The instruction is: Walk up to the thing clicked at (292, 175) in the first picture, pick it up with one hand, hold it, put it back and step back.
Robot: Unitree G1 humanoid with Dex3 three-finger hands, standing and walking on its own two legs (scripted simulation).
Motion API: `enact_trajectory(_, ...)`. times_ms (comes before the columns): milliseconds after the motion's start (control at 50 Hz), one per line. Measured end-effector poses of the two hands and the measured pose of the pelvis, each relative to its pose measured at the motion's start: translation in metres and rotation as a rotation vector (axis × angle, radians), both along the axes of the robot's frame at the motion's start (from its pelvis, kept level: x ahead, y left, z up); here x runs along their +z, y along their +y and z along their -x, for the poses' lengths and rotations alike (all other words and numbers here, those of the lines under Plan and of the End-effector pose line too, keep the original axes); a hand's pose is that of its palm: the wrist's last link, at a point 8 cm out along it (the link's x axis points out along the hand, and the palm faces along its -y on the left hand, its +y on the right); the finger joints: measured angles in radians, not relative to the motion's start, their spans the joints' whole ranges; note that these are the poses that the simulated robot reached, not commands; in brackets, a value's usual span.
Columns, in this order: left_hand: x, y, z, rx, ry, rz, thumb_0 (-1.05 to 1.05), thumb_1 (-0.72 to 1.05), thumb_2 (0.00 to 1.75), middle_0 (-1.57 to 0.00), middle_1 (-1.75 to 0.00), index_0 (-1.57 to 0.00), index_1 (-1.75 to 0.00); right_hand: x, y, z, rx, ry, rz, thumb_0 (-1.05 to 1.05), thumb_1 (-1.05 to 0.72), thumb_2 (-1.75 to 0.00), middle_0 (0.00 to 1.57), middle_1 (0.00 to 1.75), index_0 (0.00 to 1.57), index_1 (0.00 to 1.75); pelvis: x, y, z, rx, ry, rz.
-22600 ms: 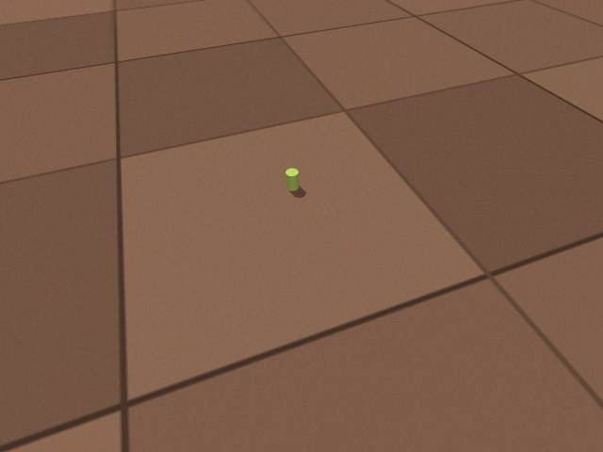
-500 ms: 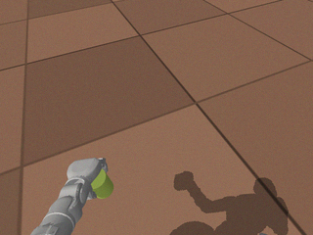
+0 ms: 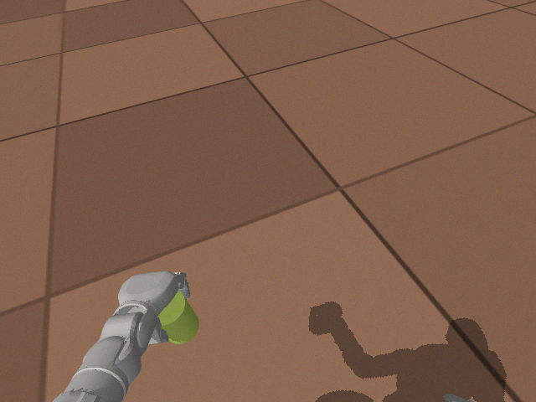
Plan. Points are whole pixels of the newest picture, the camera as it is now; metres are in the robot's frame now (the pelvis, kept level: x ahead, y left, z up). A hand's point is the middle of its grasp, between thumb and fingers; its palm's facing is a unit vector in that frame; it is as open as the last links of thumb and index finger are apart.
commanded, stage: hold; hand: left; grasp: from above
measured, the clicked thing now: (174, 317) +0.32 +0.21 -0.09
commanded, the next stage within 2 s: crouch in 1.18 s
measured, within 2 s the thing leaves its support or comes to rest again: neither
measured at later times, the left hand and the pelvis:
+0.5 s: hand (153, 318) +0.29 +0.22 -0.03, palm faces -0.45 -0.06 -0.89, open 9.4 cm; pelvis +0.00 +0.00 +0.01, yaw +0 degrees
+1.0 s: hand (151, 318) +0.29 +0.23 -0.03, palm faces -0.46 -0.06 -0.89, open 9.4 cm; pelvis +0.00 +0.00 +0.01, yaw +0 degrees
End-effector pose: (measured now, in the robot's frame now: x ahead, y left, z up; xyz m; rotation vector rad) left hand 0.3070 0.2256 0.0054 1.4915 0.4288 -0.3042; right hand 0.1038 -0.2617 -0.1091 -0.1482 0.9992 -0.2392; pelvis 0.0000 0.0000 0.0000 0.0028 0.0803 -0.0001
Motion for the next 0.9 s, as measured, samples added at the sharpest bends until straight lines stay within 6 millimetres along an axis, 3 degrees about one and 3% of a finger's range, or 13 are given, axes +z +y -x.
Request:
enact_trajectory(700,0.026,-0.001,0.013,-0.019,-0.009,0.01,0.03,0.09,0.59,-0.89,-0.8,-0.64,-0.69,0.014,0.01,-0.025,0.027,-0.068,-0.019,0.01,-0.91,-0.9,0.2,0.3,0.2,0.3,0.01,0.001,0.003,-0.005,-0.055,-0.004)
enact_trajectory(900,0.024,0.001,0.013,-0.026,0.009,0.014,0.03,0.09,0.59,-0.9,-0.8,-0.64,-0.69,0.016,0.013,-0.03,0.031,-0.07,-0.019,0.01,-0.91,-0.9,0.2,0.3,0.2,0.3,0.011,0.002,0.001,-0.005,-0.058,-0.003)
